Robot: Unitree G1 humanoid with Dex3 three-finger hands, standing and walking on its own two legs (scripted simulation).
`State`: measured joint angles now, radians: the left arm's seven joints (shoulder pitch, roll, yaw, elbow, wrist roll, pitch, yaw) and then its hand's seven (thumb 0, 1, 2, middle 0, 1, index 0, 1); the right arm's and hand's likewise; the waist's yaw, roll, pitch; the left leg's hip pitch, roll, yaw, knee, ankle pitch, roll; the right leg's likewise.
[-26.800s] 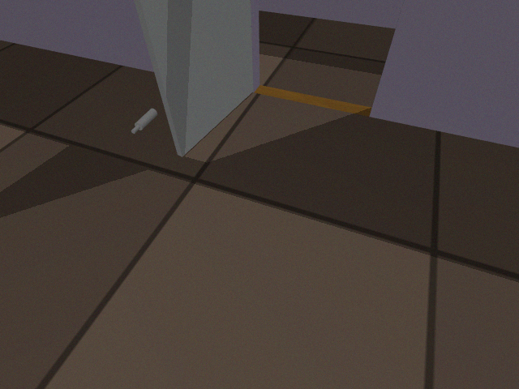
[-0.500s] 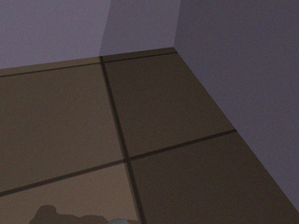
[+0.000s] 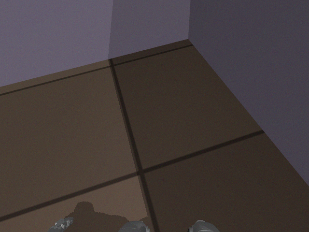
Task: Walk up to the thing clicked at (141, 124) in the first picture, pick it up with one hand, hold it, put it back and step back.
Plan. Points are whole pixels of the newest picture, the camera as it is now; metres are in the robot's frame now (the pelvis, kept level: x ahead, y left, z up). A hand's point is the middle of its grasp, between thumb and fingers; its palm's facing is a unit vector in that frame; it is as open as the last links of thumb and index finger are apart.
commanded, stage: walk up
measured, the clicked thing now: out of the picture -1.18 -0.75 -0.73
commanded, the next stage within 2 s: stand in 1.28 s
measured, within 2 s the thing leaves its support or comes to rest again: neither
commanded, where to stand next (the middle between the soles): +0.09 +0.02 m, yaw +0 degrees
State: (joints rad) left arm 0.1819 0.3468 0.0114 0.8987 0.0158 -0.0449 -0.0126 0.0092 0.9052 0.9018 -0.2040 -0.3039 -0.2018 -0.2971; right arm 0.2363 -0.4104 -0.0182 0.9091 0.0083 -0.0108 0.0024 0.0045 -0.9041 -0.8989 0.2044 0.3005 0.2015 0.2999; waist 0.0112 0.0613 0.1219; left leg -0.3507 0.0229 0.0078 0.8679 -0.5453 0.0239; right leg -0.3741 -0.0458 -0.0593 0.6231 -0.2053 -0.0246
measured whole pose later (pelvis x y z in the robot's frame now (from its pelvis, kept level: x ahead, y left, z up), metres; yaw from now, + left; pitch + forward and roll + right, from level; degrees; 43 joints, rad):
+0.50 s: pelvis +0.03 +0.03 +0.02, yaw +2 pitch -3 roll -1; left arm 0.12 0.38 0.00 1.12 -0.01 -0.01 -0.01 0.01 0.91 0.90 -0.20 -0.30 -0.20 -0.30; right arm 0.14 -0.36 0.01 1.10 -0.01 -0.01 0.01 0.00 -0.90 -0.90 0.21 0.30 0.20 0.30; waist 0.02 -0.02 0.05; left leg -0.18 0.01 0.01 0.49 -0.26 0.01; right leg -0.22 -0.06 -0.07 0.43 -0.15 0.03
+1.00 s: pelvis +0.05 +0.02 +0.02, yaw +3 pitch -2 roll +0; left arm 0.07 0.34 0.01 1.17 0.01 -0.02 -0.01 0.01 0.91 0.90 -0.20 -0.30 -0.20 -0.30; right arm 0.06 -0.36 -0.01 1.15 0.00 0.00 0.01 0.00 -0.90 -0.90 0.21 0.30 0.20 0.30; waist 0.02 0.02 0.05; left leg -0.10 0.01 -0.01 0.33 -0.21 -0.01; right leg -0.16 -0.05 -0.09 0.33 -0.14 0.02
